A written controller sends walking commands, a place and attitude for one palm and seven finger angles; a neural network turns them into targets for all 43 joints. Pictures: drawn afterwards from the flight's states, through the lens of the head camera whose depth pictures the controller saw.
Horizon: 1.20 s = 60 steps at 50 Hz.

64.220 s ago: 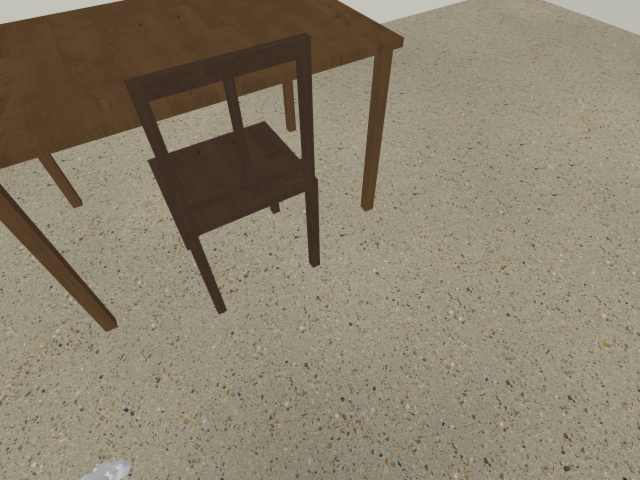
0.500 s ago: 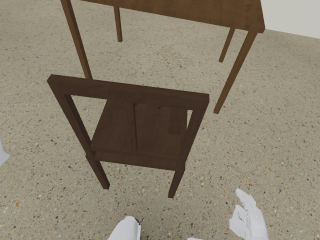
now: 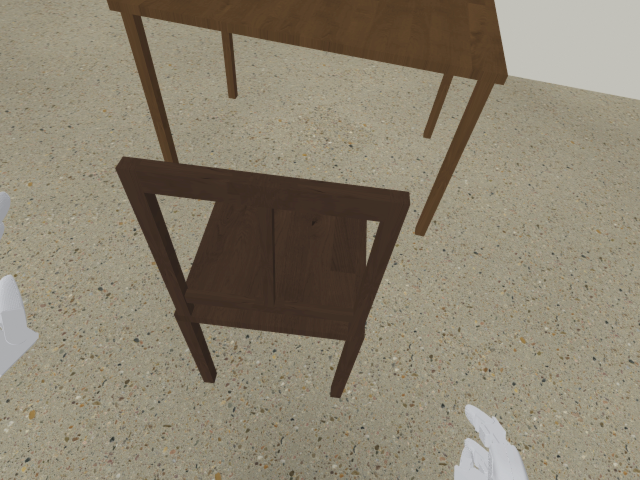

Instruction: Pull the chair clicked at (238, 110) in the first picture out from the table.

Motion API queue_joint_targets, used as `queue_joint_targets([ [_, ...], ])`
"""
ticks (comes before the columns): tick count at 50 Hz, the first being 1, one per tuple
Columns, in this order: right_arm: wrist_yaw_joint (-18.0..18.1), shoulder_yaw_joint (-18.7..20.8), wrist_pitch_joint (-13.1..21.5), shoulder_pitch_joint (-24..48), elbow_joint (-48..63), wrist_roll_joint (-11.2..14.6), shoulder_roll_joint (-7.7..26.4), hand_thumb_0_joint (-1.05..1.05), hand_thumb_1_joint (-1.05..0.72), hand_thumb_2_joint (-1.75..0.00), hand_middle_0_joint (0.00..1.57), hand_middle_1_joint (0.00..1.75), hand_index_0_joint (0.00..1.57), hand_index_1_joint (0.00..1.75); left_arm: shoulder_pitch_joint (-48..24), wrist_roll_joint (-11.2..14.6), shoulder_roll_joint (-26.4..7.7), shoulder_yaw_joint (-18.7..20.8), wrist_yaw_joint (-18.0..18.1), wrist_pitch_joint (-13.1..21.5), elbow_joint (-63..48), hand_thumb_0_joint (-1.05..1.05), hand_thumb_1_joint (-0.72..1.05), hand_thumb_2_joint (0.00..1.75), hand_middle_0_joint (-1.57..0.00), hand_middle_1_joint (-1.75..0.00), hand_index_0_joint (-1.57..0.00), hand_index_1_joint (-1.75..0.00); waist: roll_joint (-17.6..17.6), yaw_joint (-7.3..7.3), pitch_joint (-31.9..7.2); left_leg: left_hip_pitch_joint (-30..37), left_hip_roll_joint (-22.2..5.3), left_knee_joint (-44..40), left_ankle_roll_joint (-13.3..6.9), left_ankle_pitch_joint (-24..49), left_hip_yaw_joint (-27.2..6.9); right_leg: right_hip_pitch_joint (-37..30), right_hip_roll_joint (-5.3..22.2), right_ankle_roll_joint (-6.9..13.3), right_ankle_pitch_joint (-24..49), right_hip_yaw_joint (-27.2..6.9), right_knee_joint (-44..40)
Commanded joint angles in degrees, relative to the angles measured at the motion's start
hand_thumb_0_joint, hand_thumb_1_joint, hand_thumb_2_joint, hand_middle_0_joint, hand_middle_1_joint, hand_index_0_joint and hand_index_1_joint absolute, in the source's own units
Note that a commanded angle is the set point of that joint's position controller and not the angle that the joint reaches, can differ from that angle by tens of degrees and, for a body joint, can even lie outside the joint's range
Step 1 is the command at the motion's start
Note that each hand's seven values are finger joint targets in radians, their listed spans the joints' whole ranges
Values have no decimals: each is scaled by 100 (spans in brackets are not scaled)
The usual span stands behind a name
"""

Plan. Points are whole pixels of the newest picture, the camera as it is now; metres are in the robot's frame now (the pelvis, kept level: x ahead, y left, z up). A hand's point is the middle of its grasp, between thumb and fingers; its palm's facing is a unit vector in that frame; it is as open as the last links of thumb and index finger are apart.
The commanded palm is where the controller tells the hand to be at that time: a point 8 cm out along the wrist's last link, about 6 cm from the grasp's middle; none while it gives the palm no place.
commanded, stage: stop stepping back and stand still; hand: left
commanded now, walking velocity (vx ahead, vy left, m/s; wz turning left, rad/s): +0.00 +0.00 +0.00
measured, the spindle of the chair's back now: (268, 260) +0.48 +0.11 -0.09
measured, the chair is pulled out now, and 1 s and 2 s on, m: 0.63 0.63 0.63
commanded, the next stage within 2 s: let the arm hang, fingers relaxed in 0.10 s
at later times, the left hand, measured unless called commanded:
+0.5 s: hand out of the picture +0.08 +0.13 -0.17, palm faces +0.08 -0.98 -0.15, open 6.8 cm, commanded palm none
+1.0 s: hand out of the picture -0.02 +0.13 -0.18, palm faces +0.05 -0.98 -0.18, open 7.3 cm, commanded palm none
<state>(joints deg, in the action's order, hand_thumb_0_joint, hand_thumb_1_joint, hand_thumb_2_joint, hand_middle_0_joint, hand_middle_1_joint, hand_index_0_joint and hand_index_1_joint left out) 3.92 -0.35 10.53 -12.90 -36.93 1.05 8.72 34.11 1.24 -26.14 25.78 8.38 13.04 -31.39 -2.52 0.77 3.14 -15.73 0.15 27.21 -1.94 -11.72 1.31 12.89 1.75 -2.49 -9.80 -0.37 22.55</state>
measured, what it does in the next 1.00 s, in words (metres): stands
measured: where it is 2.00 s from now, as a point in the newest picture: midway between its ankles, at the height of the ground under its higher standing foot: outside the picture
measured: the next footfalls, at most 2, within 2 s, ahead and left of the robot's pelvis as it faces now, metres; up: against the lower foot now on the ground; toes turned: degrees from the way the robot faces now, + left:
none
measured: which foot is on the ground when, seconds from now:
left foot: down 0.00-1.00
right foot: down 0.00-1.00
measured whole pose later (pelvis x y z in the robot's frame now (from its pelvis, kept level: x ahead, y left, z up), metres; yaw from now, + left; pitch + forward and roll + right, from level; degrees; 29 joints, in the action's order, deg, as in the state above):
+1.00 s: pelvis +0.00 -0.04 +0.00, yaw +1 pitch -1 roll +0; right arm 1.4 -0.1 -0.1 -21.8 -61.9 -0.9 5.8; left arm 19.7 -0.6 -7.6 -0.7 1.9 -1.1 61.2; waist 0.6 -0.1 2.2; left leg -15.0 -1.1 27.9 0.6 -12.2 -0.6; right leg 13.6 0.5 0.3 -13.0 1.5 27.4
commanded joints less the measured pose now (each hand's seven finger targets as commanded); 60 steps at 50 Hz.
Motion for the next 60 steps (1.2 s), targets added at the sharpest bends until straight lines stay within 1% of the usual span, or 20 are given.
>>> queue_joint_targets([
  [1,111,344,225,442,775,38,894,0,-90,-90,20,30,20,30,-49,116,-771,718,152,298,-883,0,90,90,-20,-30,-20,-30,855,-28,-741,-309,-782,-1151,20,-833,-730,-803,151,227,59,-102,-133],
  [5,138,332,187,467,754,43,899,0,-90,-90,20,30,20,30,-240,97,-674,531,158,245,-775,0,90,90,-20,-30,-20,-30,711,-9,-648,-297,-714,-1146,8,-1098,-700,-700,182,230,-87,-182,-292],
  [9,157,353,147,496,705,51,919,0,-90,-90,20,30,20,30,-491,72,-774,501,176,204,-779,0,90,90,-20,-30,-20,-30,581,-11,-585,-84,-637,-919,-3,-820,-573,-485,257,258,10,-344,-526],
  [10,-419,584,73,703,-501,-116,1770,0,-90,-90,20,30,20,30,-867,-526,320,-1911,-679,-840,3680,0,90,90,-20,-30,-20,-30,388,175,-194,-433,-557,236,-49,1062,-719,380,452,380,1216,-23,534],
  [11,-401,459,-281,219,-573,-82,1050,0,-90,-90,20,30,20,30,-701,-353,860,-1906,-789,-1225,3916,0,90,90,-20,-30,-20,-30,292,89,-796,121,-541,208,44,1438,-514,381,464,367,918,-212,350],
  [12,-383,352,-430,106,-555,-150,899,0,-90,-90,20,30,20,30,-827,-307,1044,-2069,-792,-1300,4126,0,90,90,-20,-30,-20,-30,174,46,-901,81,-628,122,-9,1034,-687,412,463,370,333,-153,331],
  [13,-386,296,-556,114,-517,-197,915,0,-90,-90,20,30,20,30,-1053,-304,994,-2120,-776,-1318,4404,0,90,90,-20,-30,-20,-30,-43,14,-739,-100,-619,31,-61,871,-813,398,398,375,89,-159,382],
  [14,-383,274,-647,48,-555,-226,846,0,-90,-90,20,30,20,30,-1231,-327,988,-2167,-758,-1318,4728,0,90,90,-20,-30,-20,-30,-610,-9,-723,-69,-564,62,-96,824,-801,269,364,413,179,-182,332],
  [15,-387,260,-737,23,-544,-252,917,0,-90,-90,20,30,20,30,-1374,-326,924,-2203,-741,-1318,5050,0,90,90,-20,-30,-20,-30,-911,-16,-710,-59,-496,70,-89,796,-801,181,438,462,262,-257,327],
  [16,-385,255,-816,3,-567,-255,971,0,-90,-90,20,30,20,30,-1520,-322,841,-2225,-730,-1329,5393,0,90,90,-20,-30,-20,-30,-968,-15,-662,2,-442,44,-75,840,-781,153,472,512,306,-299,325],
  [18,-378,218,-913,50,-750,-247,1007,0,-90,-90,20,30,20,30,-1620,-300,751,-2294,-706,-1358,6131,0,90,90,-20,-30,-20,-30,-575,-65,-543,117,-436,-136,-64,791,-767,138,438,487,135,-315,239],
  [21,-358,137,-954,50,-1104,-223,937,0,-90,-90,20,30,20,30,-1574,-255,638,-2424,-680,-1345,7152,0,90,90,-20,-30,-20,-30,565,-122,-373,66,-408,-305,2,548,-660,2,398,477,14,-387,115],
  [25,-287,145,-985,-309,-1457,-239,663,0,-90,-90,20,30,20,30,-1368,-256,903,-2383,-642,-1313,7875,0,90,90,-20,-30,-20,-30,1329,-113,-376,144,-435,-370,14,148,-611,-77,366,566,-8,-324,-91],
  [27,-278,143,-1005,-495,-1595,-218,592,0,-90,-90,20,30,20,30,-1368,-212,899,-2444,-650,-1308,8105,0,90,90,-20,-30,-20,-30,1197,-110,-430,108,-427,-382,17,-66,-627,-149,366,583,-130,-311,-143],
  [31,-259,171,-1052,-877,-1829,-196,561,0,-90,-90,20,30,20,30,-1427,-180,932,-2506,-667,-1315,8462,0,90,90,-20,-30,-20,-30,278,-59,-92,72,-440,-385,-8,-288,-596,101,392,607,-554,-300,-329],
  [36,-240,153,-1050,-1192,-2099,-186,475,0,-90,-90,20,30,20,30,-1330,-154,988,-2530,-653,-1326,8784,0,90,90,-20,-30,-20,-30,107,-48,106,65,-423,-380,-23,-314,-559,273,401,632,-874,-315,-392],
  [43,-223,144,-1023,-1411,-2324,-187,326,0,-90,-90,20,30,20,30,-1143,-156,1141,-2534,-621,-1335,9030,0,90,90,-20,-30,-20,-30,144,-59,260,-35,-448,-540,-69,-630,-609,413,349,627,-1097,-295,-339],
  [44,-216,152,-1024,-1363,-2348,-185,307,0,-90,-90,20,30,20,30,-1100,-157,1164,-2536,-618,-1339,9066,0,90,90,-20,-30,-20,-30,325,-98,391,-107,-449,-602,-89,-667,-606,430,318,630,-1048,-278,-350],
  [48,-206,149,-998,-1366,-2360,-182,242,0,-90,-90,20,30,20,30,-1028,-168,1267,-2530,-601,-1326,9105,0,90,90,-20,-30,-20,-30,260,-92,256,-81,-475,-628,-89,-718,-645,392,311,614,-919,-269,-242],
  [60,-174,162,-969,-1223,-2396,-170,116,0,-90,-90,20,30,20,30,-1031,-179,1422,-2531,-585,-1287,9113,0,90,90,-20,-30,-20,-30,472,-93,319,-28,-498,-588,-84,-306,-623,319,321,593,-416,-251,-209],
])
